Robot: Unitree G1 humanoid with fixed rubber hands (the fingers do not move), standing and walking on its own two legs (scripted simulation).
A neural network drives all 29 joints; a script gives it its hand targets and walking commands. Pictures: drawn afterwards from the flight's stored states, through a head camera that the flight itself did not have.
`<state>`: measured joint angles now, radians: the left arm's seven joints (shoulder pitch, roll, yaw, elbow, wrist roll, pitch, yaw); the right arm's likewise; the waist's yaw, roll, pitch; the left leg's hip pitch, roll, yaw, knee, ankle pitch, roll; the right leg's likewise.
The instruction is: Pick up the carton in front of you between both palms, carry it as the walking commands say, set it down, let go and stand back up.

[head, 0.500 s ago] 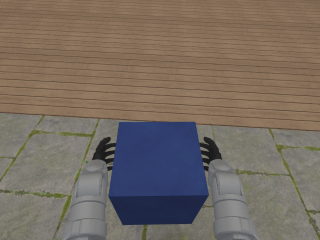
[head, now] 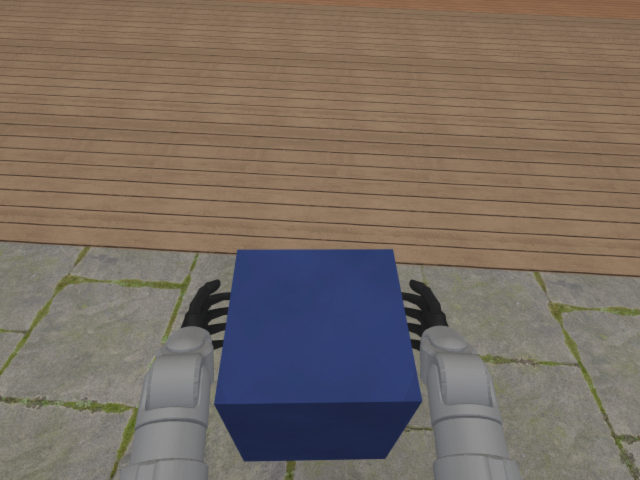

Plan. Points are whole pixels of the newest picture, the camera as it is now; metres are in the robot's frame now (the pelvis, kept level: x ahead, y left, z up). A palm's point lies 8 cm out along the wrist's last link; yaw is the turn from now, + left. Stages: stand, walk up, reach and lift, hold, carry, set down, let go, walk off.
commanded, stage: hold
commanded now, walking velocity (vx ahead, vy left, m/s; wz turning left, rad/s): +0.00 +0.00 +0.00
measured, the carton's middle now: (315, 360) +0.29 +0.00 -0.03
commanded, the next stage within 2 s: carry in 1.18 s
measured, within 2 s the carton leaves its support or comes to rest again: neither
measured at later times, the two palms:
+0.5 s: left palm (197, 340) +0.28 +0.15 +0.05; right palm (434, 338) +0.28 -0.15 +0.05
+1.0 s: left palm (196, 340) +0.28 +0.15 +0.04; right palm (433, 339) +0.28 -0.15 +0.04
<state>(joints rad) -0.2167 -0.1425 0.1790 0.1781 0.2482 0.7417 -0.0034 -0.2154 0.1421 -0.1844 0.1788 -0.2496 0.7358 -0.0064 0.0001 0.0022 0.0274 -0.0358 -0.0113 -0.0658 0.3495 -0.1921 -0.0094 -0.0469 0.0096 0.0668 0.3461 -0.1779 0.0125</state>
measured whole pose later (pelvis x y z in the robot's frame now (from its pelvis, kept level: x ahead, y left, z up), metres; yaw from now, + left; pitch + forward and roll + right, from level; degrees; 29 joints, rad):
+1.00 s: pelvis +0.00 +0.00 +0.00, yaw +0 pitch -8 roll +0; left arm -0.23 -0.14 0.18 0.18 0.26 0.77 -0.01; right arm -0.23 0.14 -0.19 0.18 -0.26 0.77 0.00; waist 0.00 0.00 0.05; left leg -0.03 -0.01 -0.07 0.36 -0.20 -0.01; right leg -0.04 0.01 0.07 0.35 -0.18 0.01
